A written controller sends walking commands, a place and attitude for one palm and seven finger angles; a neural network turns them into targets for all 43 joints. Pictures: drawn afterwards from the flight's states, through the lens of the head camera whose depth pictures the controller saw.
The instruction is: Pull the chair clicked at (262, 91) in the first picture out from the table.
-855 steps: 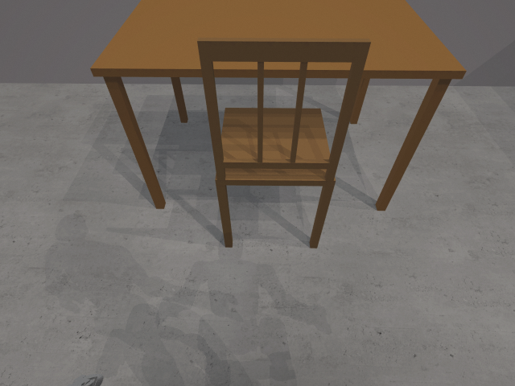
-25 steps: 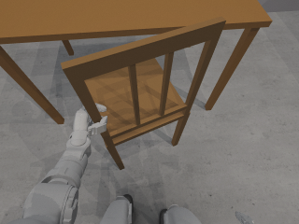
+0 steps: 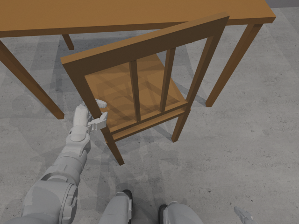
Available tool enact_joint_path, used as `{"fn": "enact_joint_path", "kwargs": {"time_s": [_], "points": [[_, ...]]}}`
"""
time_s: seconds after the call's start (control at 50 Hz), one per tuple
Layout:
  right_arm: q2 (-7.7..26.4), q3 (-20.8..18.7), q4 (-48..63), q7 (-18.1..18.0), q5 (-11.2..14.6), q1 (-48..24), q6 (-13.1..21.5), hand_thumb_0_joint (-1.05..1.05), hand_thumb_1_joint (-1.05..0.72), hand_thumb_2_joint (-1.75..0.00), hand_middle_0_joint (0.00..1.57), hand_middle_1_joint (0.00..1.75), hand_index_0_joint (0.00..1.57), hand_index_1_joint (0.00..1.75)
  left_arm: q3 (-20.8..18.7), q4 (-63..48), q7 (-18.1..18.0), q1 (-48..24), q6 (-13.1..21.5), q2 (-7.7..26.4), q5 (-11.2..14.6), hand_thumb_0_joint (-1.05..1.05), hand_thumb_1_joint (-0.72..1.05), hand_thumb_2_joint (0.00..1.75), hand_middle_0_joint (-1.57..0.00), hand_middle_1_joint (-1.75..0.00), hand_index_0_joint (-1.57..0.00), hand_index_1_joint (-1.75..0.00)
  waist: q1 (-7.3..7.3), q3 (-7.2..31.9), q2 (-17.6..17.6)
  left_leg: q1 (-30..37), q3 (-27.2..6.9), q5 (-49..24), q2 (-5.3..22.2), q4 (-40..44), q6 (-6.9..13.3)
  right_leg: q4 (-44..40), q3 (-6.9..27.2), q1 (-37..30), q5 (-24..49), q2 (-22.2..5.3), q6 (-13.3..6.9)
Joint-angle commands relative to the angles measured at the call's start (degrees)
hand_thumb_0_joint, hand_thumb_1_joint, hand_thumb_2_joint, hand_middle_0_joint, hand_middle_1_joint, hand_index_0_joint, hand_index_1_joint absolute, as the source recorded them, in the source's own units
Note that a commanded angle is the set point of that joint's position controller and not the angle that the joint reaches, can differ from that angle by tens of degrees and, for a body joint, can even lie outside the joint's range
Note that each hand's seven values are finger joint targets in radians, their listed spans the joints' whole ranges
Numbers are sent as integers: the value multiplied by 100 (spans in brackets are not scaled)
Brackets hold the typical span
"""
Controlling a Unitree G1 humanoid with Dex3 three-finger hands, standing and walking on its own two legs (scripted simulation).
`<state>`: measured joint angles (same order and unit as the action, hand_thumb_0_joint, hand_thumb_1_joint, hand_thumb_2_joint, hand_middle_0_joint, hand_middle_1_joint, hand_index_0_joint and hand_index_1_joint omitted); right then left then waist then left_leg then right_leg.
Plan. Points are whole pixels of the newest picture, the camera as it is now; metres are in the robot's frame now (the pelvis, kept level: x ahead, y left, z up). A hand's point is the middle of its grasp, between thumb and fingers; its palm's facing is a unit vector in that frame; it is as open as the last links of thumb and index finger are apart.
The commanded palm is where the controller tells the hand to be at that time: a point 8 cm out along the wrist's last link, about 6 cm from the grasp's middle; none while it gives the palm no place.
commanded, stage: step backward, pulling the chair out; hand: left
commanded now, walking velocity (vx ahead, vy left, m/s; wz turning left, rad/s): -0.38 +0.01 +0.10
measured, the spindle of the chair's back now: (135, 96) +0.48 +0.04 -0.04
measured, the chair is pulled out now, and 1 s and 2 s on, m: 0.10 0.11 0.13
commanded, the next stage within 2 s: none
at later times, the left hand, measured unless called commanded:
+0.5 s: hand (102, 120) +0.40 +0.14 -0.05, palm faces +0.03 -0.98 -0.18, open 5.5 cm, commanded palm +0.40 +0.19 -0.04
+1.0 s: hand (102, 122) +0.39 +0.14 -0.05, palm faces +0.02 -0.99 -0.17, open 5.6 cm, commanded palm +0.40 +0.19 -0.04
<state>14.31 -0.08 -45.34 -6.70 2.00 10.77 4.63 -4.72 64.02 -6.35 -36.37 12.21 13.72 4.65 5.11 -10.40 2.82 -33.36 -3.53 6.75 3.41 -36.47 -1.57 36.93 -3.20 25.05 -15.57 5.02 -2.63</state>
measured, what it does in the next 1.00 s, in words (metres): stands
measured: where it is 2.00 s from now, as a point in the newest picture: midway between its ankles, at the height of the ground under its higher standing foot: outside the picture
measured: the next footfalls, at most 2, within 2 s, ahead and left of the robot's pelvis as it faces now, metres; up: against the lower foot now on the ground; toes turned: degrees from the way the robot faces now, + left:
none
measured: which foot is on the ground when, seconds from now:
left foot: down 0.00-1.00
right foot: down 0.00-1.00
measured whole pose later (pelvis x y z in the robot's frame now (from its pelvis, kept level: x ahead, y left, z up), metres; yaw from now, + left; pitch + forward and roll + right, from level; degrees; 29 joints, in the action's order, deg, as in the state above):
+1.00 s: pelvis +0.00 +0.01 +0.00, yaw +3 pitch -1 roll -3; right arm 16.9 -0.1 -46.6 -7.2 3.2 10.8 4.2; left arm -1.2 63.4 -5.6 -37.4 9.8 10.9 4.7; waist 5.7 -13.5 3.2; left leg -29.9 -3.0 6.9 2.3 -38.6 -0.4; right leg 39.5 -5.3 20.5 -18.4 2.5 -1.6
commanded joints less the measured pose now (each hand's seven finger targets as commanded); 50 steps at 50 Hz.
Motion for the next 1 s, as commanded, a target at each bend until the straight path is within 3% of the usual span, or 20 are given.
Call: {"fn": "enact_joint_path", "kwargs": {"time_s": [0.0,0.06,0.12,0.18,0.22,0.28,0.36,0.4,0.46,0.48,0.52,0.62,0.68,0.72,0.8,0.86,0.88,0.92,0.96,0.98], "points": [[947,-301,404,-88,44,414,200,0,-90,-90,20,30,20,30,-127,-1281,-46,-2211,438,1411,-126,0,90,90,-50,-145,-50,-145,12,2879,7,1645,-398,-69,298,12,266,-996,1058,-742,640,-1240,158],[957,-291,408,-87,49,372,219,0,-90,-90,20,30,20,30,-67,-1332,-16,-2254,475,1271,-124,0,90,90,-50,-145,-50,-145,-19,2930,27,1677,-582,-218,403,204,340,-831,890,-792,483,-1071,217],[993,-293,393,-89,31,391,210,0,-90,-90,20,30,20,30,-31,-1397,16,-2239,488,1145,-98,0,90,90,-50,-145,-50,-145,-78,3107,377,1823,-993,-733,705,531,554,-350,647,-873,452,-705,291],[973,-308,360,-86,14,428,219,0,-90,-90,20,30,20,30,-91,-1367,41,-2245,471,1159,-127,0,90,90,-50,-145,-50,-145,-85,3228,493,1981,-1063,-1120,799,491,611,-339,651,-915,522,-653,286],[943,-299,374,-72,29,424,224,0,-90,-90,20,30,20,30,-12,-1408,67,-2274,455,1090,-126,0,90,90,-50,-145,-50,-145,-101,3166,512,1783,-1021,-1033,787,456,589,-424,719,-1074,542,-720,255],[963,-313,416,-81,54,424,228,0,-90,-90,20,30,20,30,-108,-1351,53,-2213,419,1263,-115,0,90,90,-50,-145,-50,-145,-62,3095,314,1570,-868,-605,641,294,484,-625,907,-1185,632,-947,177],[909,-286,468,-75,94,388,222,0,-90,-90,20,30,20,30,-46,-1419,28,-2292,402,1289,-124,0,90,90,-50,-145,-50,-145,-25,2993,-75,1427,-514,-88,357,-117,259,-992,1259,-1199,744,-1500,21],[923,-273,456,-91,99,375,210,0,-90,-90,20,30,20,30,-69,-1357,15,-2205,383,1316,-93,0,90,90,-50,-145,-50,-145,-32,2875,-98,1496,-513,-5,335,-140,217,-1003,1193,-1090,785,-1592,-16],[973,-261,461,-87,101,339,212,0,-90,-90,20,30,20,30,17,-1424,43,-2276,408,1132,-79,0,90,90,-50,-145,-50,-145,-66,2890,-49,1509,-781,-303,507,192,343,-743,933,-1199,663,-1309,92],[1032,-272,461,-101,90,327,207,0,-90,-90,20,30,20,30,-4,-1364,48,-2247,406,1137,-45,0,90,90,-50,-145,-50,-145,-75,2809,207,1572,-979,-442,648,416,435,-584,784,-1123,518,-1115,144],[996,-260,443,-76,54,360,212,0,-90,-90,20,30,20,30,39,-1472,92,-2243,426,975,-56,0,90,90,-50,-145,-50,-145,-153,3069,509,1758,-1393,-943,926,703,665,-177,624,-1187,300,-753,222],[951,-272,378,-58,15,419,270,0,-90,-90,20,30,20,30,97,-1530,169,-2316,412,902,-98,0,90,90,-50,-145,-50,-145,-165,3173,797,2073,-1419,-1051,1060,760,741,-329,621,-1109,-83,-625,171],[975,-287,396,-75,54,457,299,0,-90,-90,20,30,20,30,1,-1461,175,-2227,381,1053,-96,0,90,90,-50,-145,-50,-145,-125,3149,463,1791,-1195,-909,920,573,639,-564,731,-1415,346,-764,136],[921,-269,427,-55,76,423,287,0,-90,-90,20,30,20,30,38,-1501,169,-2271,375,1075,-109,0,90,90,-50,-145,-50,-145,-105,3142,377,1599,-997,-745,787,356,535,-722,953,-1564,645,-1010,108],[889,-244,429,-66,156,399,256,0,-90,-90,20,30,20,30,-23,-1387,93,-2274,293,1334,-80,0,90,90,-50,-145,-50,-145,-37,2896,-264,1440,-417,157,270,-524,126,-1175,1496,-1304,1083,-1970,-181],[876,-194,413,-97,141,184,219,0,-90,-90,20,30,20,30,5,-1369,93,-2200,248,1195,-53,0,90,90,-50,-145,-50,-145,-144,2772,-434,1298,-391,982,129,-839,39,-1111,1423,-1366,1669,-2250,-267],[935,-191,353,-124,134,214,207,0,-90,-90,20,30,20,30,30,-1305,94,-2150,196,1159,3,0,90,90,-50,-145,-50,-145,-103,2693,-435,1411,-467,586,205,-644,60,-958,1228,-1337,1981,-2174,-259],[994,-207,332,-124,119,287,192,0,-90,-90,20,30,20,30,87,-1420,108,-2308,214,1003,-1,0,90,90,-50,-145,-50,-145,-91,2800,-415,1539,-729,-568,518,-4,254,-590,891,-1486,1826,-1712,18],[1049,-203,403,-47,165,317,164,0,-90,-90,20,30,20,30,234,-1353,147,-2452,275,800,24,0,90,90,-50,-145,-50,-145,-99,2562,-105,1535,-1069,-255,867,513,482,-435,774,-1284,277,-1268,161],[1084,-202,405,-55,110,306,172,0,-90,-90,20,30,20,30,292,-1423,174,-2430,300,719,50,0,90,90,-50,-145,-50,-145,-149,2480,423,1522,-1375,-218,1024,922,629,-103,576,-1144,-234,-979,175]]}}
